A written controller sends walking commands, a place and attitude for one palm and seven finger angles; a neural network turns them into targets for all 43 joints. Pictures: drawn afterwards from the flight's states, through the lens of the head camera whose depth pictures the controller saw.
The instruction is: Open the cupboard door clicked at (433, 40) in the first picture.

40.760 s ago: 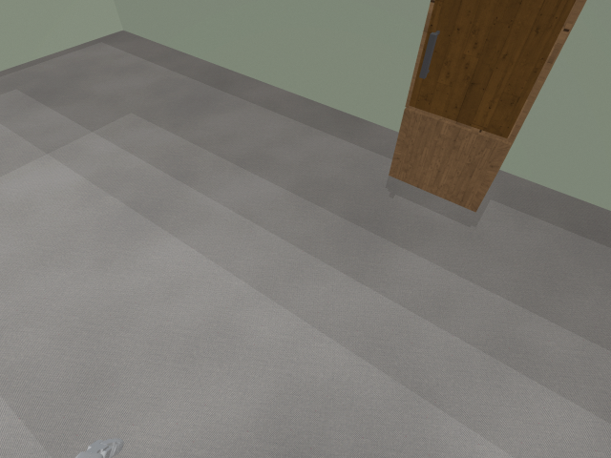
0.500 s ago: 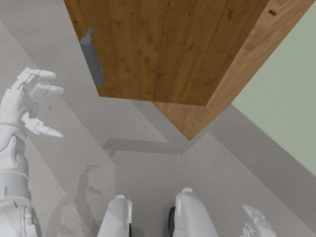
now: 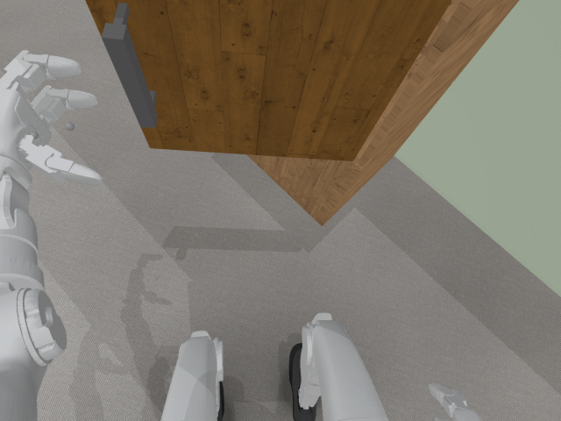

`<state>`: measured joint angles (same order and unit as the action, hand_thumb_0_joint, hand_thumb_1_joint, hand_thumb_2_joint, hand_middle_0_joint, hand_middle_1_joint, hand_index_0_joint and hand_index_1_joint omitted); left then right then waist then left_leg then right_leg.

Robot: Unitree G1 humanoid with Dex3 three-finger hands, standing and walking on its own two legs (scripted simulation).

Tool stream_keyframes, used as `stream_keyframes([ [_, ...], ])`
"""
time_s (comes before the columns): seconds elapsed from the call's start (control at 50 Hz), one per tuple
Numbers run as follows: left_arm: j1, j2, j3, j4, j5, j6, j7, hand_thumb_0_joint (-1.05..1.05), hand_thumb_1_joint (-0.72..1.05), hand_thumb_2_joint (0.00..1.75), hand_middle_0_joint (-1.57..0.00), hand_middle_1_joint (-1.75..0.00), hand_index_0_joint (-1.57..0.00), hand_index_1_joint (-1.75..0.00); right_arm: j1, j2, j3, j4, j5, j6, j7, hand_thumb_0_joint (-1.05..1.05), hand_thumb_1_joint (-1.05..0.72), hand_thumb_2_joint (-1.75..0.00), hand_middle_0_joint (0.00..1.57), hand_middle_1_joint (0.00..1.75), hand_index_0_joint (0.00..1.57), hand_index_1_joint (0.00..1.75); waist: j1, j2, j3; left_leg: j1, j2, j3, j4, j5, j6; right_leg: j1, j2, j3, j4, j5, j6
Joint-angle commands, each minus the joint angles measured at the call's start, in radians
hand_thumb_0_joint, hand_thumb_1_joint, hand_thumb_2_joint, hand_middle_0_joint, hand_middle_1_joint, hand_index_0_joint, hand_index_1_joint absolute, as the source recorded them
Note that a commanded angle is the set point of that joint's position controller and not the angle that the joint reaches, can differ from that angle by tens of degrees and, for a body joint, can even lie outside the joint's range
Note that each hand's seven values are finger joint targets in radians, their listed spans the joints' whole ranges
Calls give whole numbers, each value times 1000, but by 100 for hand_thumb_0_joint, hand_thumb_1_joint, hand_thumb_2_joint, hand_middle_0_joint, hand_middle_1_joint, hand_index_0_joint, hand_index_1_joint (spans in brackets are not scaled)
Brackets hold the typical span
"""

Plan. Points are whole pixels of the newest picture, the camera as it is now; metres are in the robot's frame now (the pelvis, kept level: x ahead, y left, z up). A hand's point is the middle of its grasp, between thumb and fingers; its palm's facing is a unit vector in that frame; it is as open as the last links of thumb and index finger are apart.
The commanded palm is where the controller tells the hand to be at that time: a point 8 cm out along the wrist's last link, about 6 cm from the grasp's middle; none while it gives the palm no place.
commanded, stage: move the hooked fingers beside the handle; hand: left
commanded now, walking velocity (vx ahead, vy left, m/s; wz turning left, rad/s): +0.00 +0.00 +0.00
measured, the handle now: (137, 72) +0.58 +0.18 +0.05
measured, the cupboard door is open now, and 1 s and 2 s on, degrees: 45 45 45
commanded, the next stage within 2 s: slide the fingers in behind the handle in 1.08 s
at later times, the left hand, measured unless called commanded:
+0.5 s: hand (80, 102) +0.53 +0.25 +0.04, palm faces -0.05 -1.00 -0.03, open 13.9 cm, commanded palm +0.51 +0.28 +0.04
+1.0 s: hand (90, 103) +0.52 +0.24 +0.05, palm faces -0.04 -1.00 -0.04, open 13.9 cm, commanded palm +0.51 +0.27 +0.04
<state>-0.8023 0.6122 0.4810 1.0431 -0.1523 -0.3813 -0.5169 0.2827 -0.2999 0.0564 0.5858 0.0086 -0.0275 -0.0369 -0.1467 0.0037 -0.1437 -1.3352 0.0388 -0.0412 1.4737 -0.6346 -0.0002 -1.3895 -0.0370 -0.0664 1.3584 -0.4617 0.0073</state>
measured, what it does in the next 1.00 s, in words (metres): stands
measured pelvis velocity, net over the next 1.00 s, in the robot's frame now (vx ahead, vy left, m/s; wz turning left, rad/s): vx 0.00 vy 0.01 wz -0.01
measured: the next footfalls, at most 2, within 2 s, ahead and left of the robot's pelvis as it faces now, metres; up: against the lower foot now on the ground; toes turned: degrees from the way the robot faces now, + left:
none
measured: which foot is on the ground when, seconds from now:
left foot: down 0.00-1.00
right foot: down 0.00-1.00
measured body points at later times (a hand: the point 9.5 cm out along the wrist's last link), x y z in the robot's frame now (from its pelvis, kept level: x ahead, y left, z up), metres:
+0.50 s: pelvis +0.00 +0.01 -0.01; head +0.19 +0.04 +0.40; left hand +0.53 +0.31 +0.04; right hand +0.02 -0.26 -0.11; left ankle +0.02 +0.12 -0.58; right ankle +0.08 -0.13 -0.58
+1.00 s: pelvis +0.00 +0.01 +0.00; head +0.18 +0.05 +0.41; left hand +0.52 +0.29 +0.05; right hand +0.06 -0.27 -0.10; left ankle +0.02 +0.12 -0.58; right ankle +0.08 -0.13 -0.58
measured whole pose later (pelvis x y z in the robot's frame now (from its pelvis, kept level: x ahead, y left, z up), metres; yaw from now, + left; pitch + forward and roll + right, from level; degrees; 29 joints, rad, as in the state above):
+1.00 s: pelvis +0.00 +0.01 +0.00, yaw -1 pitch +30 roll -5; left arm -0.91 0.63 0.48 1.11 -0.08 -0.42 -0.41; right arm 0.28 -0.29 0.08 0.55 -0.01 0.05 -0.01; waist -0.20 0.01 -0.14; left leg -1.38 0.04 -0.05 1.49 -0.65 0.01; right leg -1.42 -0.03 -0.07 1.36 -0.46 0.01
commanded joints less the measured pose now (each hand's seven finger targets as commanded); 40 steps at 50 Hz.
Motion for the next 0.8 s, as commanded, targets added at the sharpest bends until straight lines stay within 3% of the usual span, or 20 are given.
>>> stream_keyframes([
  [0.0,-424,303,37,-188,1,-67,34,0,-50,30,-30,-120,-30,-120,153,-194,-75,-60,-9,-10,-14,0,-90,-90,20,30,20,30,-8,182,-545,315,-28,-18,-198,356,28,306,47,23,-137,139,-31],
  [0.04,-449,329,52,-185,7,-77,41,0,-50,30,-30,-120,-30,-120,162,-196,-72,-59,-13,-6,-13,0,-90,-90,20,30,20,30,-9,184,-572,319,-27,-23,-194,369,26,312,49,19,-129,144,-33],
  [0.08,-456,346,59,-146,19,-71,49,0,-50,30,-30,-120,-30,-120,168,-199,-67,-57,-13,5,-11,0,-90,-90,20,30,20,30,-18,177,-554,304,-25,-27,-192,359,27,296,50,15,-126,134,-33],
  [0.12,-509,326,33,-150,26,-72,53,0,-50,30,-30,-120,-30,-120,174,-197,-63,-58,-17,8,-9,0,-90,-90,20,30,20,30,-33,204,-550,315,-27,-33,-189,361,28,268,52,12,-119,128,-36],
  [0.16,-506,349,43,-125,42,-63,58,0,-50,30,-30,-120,-30,-120,185,-202,-62,-54,-20,19,-6,0,-90,-90,20,30,20,30,-29,219,-566,328,-22,-40,-187,384,22,259,51,8,-114,138,-36],
  [0.24,-568,344,27,-92,52,-48,64,0,-50,30,-30,-120,-30,-120,204,-203,-57,-49,-25,33,-5,0,-90,-90,20,30,20,30,-60,211,-556,317,-17,-44,-173,385,25,235,54,4,-113,144,-33],
  [0.34,-492,425,99,-124,50,-46,58,0,-50,30,-30,-120,-30,-120,215,-204,-52,-69,-28,55,4,0,-90,-90,20,30,20,30,-15,240,-642,338,-16,-38,-167,471,22,304,55,9,-102,206,-37],
  [0.36,-467,416,94,-133,51,-43,55,0,-50,30,-30,-120,-30,-120,215,-201,-54,-75,-27,61,8,0,-90,-90,20,30,20,30,-12,245,-652,347,-16,-36,-167,492,21,315,57,11,-104,223,-37],
  [0.42,-453,406,90,-127,44,-35,47,0,-50,30,-30,-120,-30,-120,211,-195,-50,-77,-22,70,11,0,-90,-90,20,30,20,30,-27,197,-585,301,-12,-30,-170,445,31,320,62,12,-115,210,-33],
  [0.44,-452,410,90,-148,47,-34,46,0,-50,30,-30,-120,-30,-120,209,-197,-52,-81,-20,73,11,0,-90,-90,20,30,20,30,-20,208,-592,305,-11,-30,-178,438,29,325,61,12,-117,203,-31],
  [0.46,-461,386,76,-162,40,-32,44,0,-50,30,-30,-120,-30,-120,207,-195,-56,-81,-19,73,12,0,-90,-90,20,30,20,30,-30,216,-598,309,-12,-26,-175,433,31,323,61,15,-124,206,-29],
  [0.5,-481,422,106,-200,32,-43,44,0,-50,30,-30,-120,-30,-120,209,-198,-58,-76,-20,72,11,0,-90,-90,20,30,20,30,-24,219,-616,315,-13,-30,-176,435,30,340,62,16,-125,208,-29],
  [0.52,-493,426,108,-241,26,-58,42,0,-50,30,-30,-120,-30,-120,209,-196,-60,-75,-21,69,12,0,-90,-90,20,30,20,30,-19,255,-643,354,-13,-34,-176,462,27,332,63,17,-121,217,-35],
  [0.56,-487,390,86,-278,20,-70,40,0,-50,30,-30,-120,-30,-120,208,-196,-67,-66,-21,67,15,0,-90,-90,20,30,20,30,-18,282,-678,438,-10,-50,-186,524,15,308,62,7,-125,228,-36],
  [0.58,-467,342,56,-272,15,-69,38,0,-50,30,-30,-120,-30,-120,205,-191,-69,-62,-20,66,17,0,-90,-90,20,30,20,30,-23,293,-663,459,-11,-49,-187,533,12,291,63,7,-135,227,-35],
  [0.64,-445,265,0,-219,16,-47,34,0,-50,30,-30,-120,-30,-120,207,-190,-72,-45,-18,68,16,0,-90,-90,20,30,20,30,-41,269,-576,466,-6,-57,-202,525,9,245,62,-7,-147,204,-35],
  [0.7,-447,204,-46,-134,22,-14,44,0,-50,30,-30,-120,-30,-120,203,-189,-69,-41,-16,71,11,0,-90,-90,20,30,20,30,-59,223,-476,402,-10,-54,-217,421,13,212,60,-12,-156,157,-35],
  [0.78,-468,213,-38,-117,34,-35,77,0,-50,30,-30,-120,-30,-120,193,-185,-66,-52,-21,71,6,0,-90,-90,20,30,20,30,-52,208,-474,378,-17,-51,-212,412,12,215,58,-8,-145,154,-38],
])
